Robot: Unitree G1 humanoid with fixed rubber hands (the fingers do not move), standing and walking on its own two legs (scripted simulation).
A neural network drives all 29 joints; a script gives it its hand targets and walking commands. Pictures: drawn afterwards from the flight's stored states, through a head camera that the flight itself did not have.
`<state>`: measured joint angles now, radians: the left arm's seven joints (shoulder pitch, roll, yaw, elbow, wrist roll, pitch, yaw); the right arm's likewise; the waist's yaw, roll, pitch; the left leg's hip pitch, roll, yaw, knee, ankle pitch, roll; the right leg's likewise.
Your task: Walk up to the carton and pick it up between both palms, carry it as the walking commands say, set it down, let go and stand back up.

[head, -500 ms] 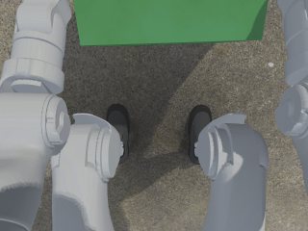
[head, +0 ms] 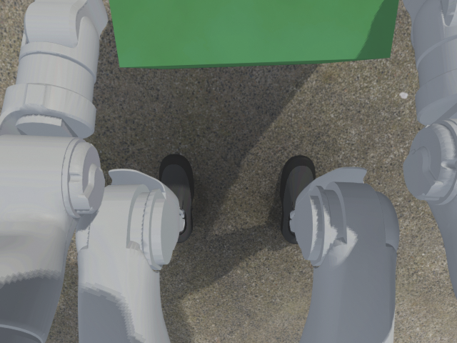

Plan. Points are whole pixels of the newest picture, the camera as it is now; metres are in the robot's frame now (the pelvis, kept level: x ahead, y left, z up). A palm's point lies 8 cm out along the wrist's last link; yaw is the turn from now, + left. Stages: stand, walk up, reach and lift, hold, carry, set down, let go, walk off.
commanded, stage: reach and lift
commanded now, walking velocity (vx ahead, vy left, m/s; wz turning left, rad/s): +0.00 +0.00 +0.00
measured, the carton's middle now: out of the picture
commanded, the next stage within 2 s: none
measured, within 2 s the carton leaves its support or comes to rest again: leaves its support in 0.50 s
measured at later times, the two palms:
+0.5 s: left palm out of the picture +0.56 +0.16 -0.18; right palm out of the picture +0.55 -0.23 -0.17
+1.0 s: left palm out of the picture +0.57 +0.16 -0.11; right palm out of the picture +0.55 -0.23 -0.11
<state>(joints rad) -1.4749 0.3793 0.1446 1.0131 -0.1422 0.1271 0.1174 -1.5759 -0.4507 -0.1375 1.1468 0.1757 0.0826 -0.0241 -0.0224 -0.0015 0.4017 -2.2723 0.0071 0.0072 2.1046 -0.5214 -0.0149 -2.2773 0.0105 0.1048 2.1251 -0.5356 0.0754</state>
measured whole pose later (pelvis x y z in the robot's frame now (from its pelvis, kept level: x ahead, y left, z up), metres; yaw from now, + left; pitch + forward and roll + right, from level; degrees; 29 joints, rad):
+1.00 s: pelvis -0.02 +0.00 +0.01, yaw +0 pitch +29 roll +2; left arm -1.53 0.40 0.16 0.90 -0.17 0.35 0.12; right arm -1.53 -0.45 -0.18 0.90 0.13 0.32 -0.05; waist -0.03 0.00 0.52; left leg -2.08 0.00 0.01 2.11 -0.52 -0.01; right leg -2.10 0.01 0.10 2.13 -0.53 0.07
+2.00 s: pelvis -0.03 -0.01 +0.10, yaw -1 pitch +21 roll +3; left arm -1.41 0.37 0.28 0.80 -0.12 0.42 0.07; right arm -1.38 -0.32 -0.26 0.73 0.03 0.43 -0.08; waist -0.03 -0.01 0.52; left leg -1.70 0.00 0.01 1.81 -0.48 -0.03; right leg -1.73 0.03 0.10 1.85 -0.49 0.06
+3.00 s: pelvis -0.03 -0.01 +0.22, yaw -2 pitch +13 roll +3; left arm -1.16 0.30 0.30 0.73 -0.06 0.44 0.04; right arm -1.12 -0.21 -0.28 0.64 -0.02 0.47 -0.08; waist -0.02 -0.02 0.45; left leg -1.24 0.00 0.01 1.40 -0.39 -0.03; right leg -1.27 0.03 0.10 1.44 -0.40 0.04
